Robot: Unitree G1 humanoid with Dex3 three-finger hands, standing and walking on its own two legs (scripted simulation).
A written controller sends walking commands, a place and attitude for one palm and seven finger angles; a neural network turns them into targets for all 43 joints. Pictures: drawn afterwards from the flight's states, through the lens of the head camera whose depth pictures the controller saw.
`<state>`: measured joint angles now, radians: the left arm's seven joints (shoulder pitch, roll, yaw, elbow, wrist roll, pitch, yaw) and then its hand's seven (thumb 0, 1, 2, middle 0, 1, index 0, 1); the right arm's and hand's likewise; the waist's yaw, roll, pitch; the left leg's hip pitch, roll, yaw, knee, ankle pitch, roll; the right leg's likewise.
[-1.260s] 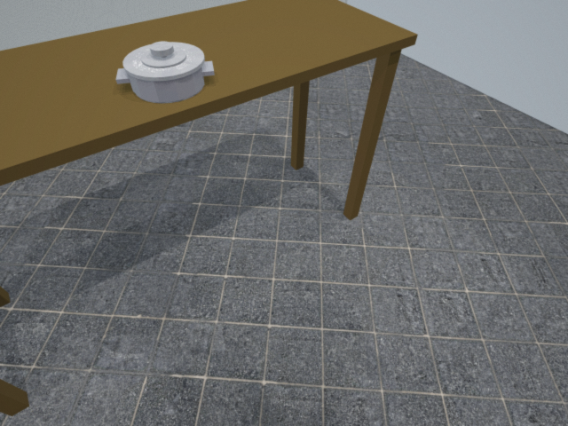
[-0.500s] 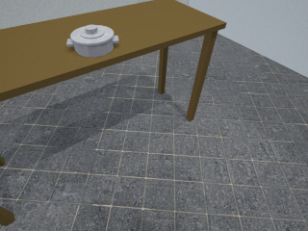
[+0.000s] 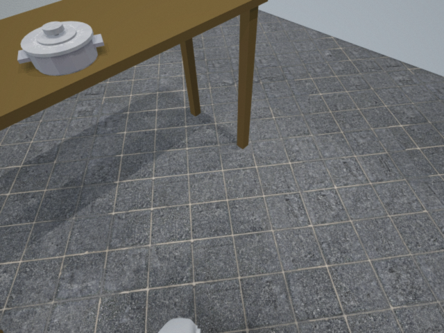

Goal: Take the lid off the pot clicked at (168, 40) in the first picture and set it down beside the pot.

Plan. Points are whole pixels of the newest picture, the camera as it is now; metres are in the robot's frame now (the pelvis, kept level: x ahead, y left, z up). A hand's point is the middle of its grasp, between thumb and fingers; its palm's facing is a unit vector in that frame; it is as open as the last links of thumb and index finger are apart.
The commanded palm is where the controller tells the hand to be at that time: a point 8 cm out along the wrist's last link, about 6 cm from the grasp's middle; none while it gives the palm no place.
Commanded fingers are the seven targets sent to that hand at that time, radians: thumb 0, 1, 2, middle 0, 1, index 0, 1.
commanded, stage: walk to a spot facing it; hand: left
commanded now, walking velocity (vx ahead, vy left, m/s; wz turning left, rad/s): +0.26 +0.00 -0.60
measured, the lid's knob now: (53, 28) +0.74 +0.50 +0.16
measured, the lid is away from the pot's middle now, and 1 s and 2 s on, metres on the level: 0.00 0.00 0.00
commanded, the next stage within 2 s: turn to face it in 1.08 s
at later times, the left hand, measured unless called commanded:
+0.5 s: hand (129, 302) +0.19 +0.23 -0.16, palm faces -0.24 -0.95 -0.20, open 7.4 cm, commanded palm none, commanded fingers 0.00 0.90 0.90 -0.20 -0.30 -0.20 -0.30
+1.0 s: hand (244, 215) +0.41 -0.01 -0.15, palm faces -0.57 -0.79 -0.23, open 7.3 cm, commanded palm none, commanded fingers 0.00 0.90 0.90 -0.20 -0.30 -0.20 -0.30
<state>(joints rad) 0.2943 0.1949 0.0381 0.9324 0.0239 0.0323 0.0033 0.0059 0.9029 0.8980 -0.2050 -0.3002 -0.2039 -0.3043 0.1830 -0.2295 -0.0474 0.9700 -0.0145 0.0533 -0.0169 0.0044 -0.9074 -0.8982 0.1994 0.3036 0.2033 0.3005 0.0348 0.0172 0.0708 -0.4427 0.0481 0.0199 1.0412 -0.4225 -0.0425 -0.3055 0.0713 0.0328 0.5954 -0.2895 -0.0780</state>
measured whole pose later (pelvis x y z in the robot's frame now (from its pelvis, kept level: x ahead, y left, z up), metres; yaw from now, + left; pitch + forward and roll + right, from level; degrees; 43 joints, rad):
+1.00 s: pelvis +0.22 -0.11 +0.00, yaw -34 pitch +0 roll +1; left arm 0.19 0.20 0.05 0.93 0.02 -0.03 -0.01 0.00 0.91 0.90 -0.20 -0.30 -0.20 -0.30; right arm 0.29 -0.18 -0.04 0.94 -0.03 -0.02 0.00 0.00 -0.91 -0.90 0.20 0.30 0.20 0.30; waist -0.06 0.00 0.05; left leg -0.61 0.18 0.02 1.16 -0.24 -0.05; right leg -0.32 0.12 -0.06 0.49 -0.17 -0.14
